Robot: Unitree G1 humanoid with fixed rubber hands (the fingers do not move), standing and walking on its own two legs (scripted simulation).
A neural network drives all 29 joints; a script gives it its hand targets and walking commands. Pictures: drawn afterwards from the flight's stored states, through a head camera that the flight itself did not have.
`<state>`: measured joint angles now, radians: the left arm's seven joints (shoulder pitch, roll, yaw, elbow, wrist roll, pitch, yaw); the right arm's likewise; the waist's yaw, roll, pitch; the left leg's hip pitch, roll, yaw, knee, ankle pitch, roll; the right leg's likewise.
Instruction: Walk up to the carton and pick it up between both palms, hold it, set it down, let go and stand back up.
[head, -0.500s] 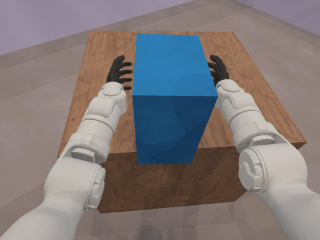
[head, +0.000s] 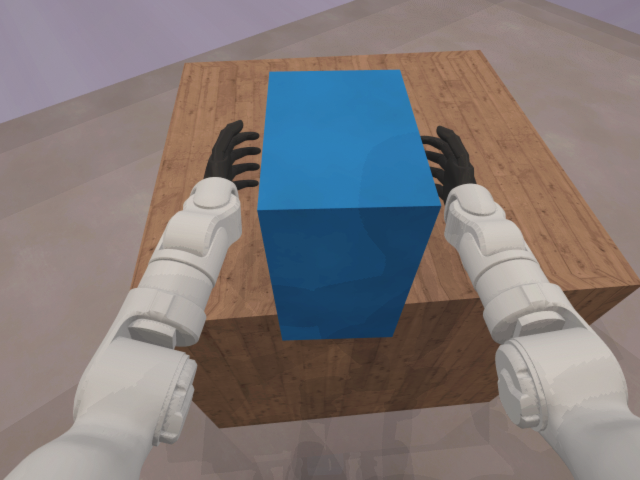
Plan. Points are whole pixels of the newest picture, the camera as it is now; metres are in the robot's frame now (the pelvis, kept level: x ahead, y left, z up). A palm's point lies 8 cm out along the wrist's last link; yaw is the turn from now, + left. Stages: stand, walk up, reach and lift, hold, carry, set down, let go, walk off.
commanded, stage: set down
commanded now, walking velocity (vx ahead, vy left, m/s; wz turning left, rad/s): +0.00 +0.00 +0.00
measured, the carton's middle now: (336, 216) +0.44 -0.02 +0.08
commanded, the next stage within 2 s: none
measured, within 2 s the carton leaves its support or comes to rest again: neither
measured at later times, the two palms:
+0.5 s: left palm (227, 180) +0.47 +0.12 +0.12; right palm (440, 201) +0.45 -0.16 +0.09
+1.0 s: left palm (251, 237) +0.46 +0.10 +0.02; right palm (437, 254) +0.43 -0.17 -0.01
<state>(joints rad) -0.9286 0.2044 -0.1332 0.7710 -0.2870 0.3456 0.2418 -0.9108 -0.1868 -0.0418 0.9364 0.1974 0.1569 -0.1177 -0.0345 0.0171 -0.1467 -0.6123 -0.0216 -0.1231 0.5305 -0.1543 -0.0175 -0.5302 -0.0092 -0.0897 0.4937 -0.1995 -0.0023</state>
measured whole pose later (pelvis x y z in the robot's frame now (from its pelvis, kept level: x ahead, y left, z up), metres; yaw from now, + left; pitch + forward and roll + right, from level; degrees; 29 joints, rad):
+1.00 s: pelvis -0.09 +0.03 -0.04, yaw -3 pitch +10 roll -3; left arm -1.26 0.48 -0.29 0.27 -0.43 0.48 0.37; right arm -1.13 -0.26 -0.19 0.57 0.17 0.02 -0.04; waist -0.04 -0.01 0.53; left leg -0.84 -0.02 -0.07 0.82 -0.16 0.01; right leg -0.77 -0.03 -0.08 0.79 -0.19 0.02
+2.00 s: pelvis -0.06 +0.01 -0.02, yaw -11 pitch +11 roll +0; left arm -1.12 0.36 -0.05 0.12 -0.40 0.52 0.28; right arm -1.00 -0.30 0.01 0.42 0.36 -0.04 -0.17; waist -0.02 0.01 0.53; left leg -0.72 0.06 0.08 0.71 -0.17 0.01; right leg -0.71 -0.07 -0.09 0.70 -0.18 0.00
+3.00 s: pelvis -0.01 +0.01 +0.01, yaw -12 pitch +2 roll +0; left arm -0.37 0.10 0.00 0.52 -0.15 0.15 0.26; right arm -0.47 -0.15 0.03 0.81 0.26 0.01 -0.04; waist 0.09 -0.04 -0.02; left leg -0.27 0.05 0.04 0.38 -0.14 -0.03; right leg -0.27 0.00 0.02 0.37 -0.13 0.02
